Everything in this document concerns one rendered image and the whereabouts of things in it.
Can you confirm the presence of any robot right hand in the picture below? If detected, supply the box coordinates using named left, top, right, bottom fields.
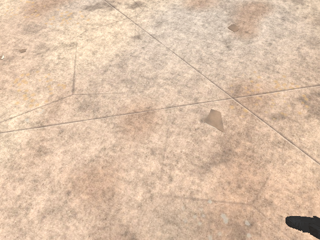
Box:
left=285, top=216, right=320, bottom=240

